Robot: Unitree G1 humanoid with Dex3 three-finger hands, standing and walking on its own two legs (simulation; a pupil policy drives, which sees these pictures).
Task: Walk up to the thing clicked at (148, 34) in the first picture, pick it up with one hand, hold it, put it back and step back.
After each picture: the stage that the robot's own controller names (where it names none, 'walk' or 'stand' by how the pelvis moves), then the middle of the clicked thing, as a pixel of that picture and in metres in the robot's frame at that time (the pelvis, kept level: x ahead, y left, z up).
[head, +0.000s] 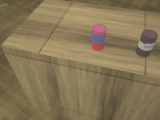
stand; (146, 43) +0.60 -0.28 +0.00
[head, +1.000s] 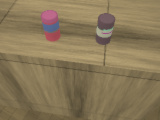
sink last; (104, 29) +0.58 -0.07 +0.03
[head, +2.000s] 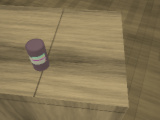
stand; (38, 55) +0.47 +0.19 +0.03
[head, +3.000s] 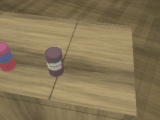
stand; (55, 62) +0.49 +0.14 +0.00
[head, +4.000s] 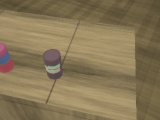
stand; (53, 64) +0.47 +0.15 +0.00
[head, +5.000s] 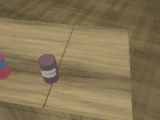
stand; (49, 69) +0.46 +0.16 -0.01
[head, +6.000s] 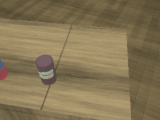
stand; (46, 70) +0.45 +0.17 -0.01
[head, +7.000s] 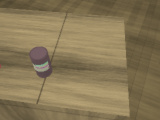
rise first; (41, 62) +0.46 +0.19 +0.00
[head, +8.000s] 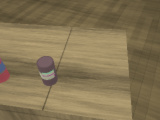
rise first; (47, 71) +0.45 +0.19 +0.00
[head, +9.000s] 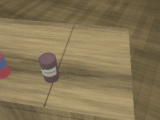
go down; (49, 68) +0.46 +0.17 +0.00
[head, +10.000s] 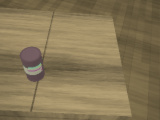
go down; (33, 65) +0.44 +0.17 +0.03
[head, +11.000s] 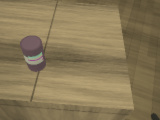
close in; (34, 54) +0.46 +0.16 +0.05
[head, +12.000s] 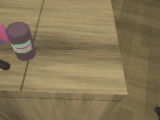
close in; (22, 42) +0.48 +0.18 +0.08
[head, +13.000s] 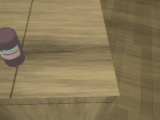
close in; (10, 48) +0.47 +0.20 +0.08
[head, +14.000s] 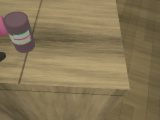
lift; (20, 33) +0.49 +0.18 +0.09
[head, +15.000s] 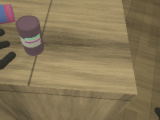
lift; (31, 36) +0.48 +0.16 +0.09
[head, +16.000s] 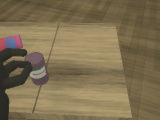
rise first; (37, 69) +0.44 +0.18 +0.05
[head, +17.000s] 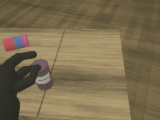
close; (42, 75) +0.44 +0.18 +0.02
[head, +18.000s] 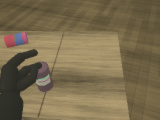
stand; (42, 77) +0.44 +0.18 +0.01
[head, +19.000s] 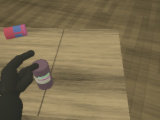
stand; (42, 75) +0.44 +0.18 +0.01
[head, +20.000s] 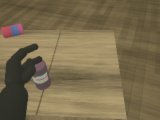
stand; (40, 75) +0.45 +0.18 +0.01
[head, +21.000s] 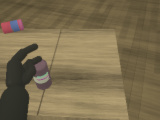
stand; (41, 74) +0.45 +0.18 +0.01
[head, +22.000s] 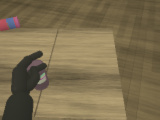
stand; (38, 75) +0.44 +0.18 +0.01
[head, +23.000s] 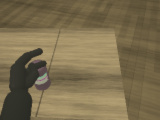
stand; (40, 75) +0.44 +0.18 +0.01
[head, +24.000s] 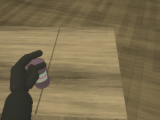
stand; (39, 73) +0.45 +0.18 +0.01
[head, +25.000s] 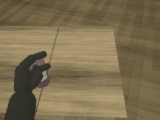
crouch; (39, 73) +0.45 +0.18 +0.01
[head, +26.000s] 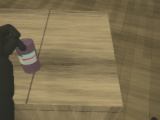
lower; (28, 56) +0.48 +0.18 +0.04
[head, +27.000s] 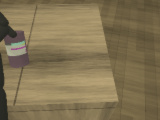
lower; (16, 49) +0.50 +0.19 +0.07
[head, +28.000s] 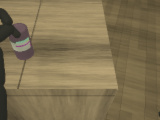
lower; (21, 42) +0.52 +0.19 +0.08
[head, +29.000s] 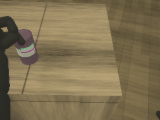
lower; (26, 47) +0.50 +0.18 +0.07
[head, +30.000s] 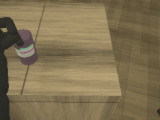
lower; (25, 47) +0.50 +0.18 +0.07
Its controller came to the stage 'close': yes
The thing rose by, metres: 0.01
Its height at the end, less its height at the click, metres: +0.00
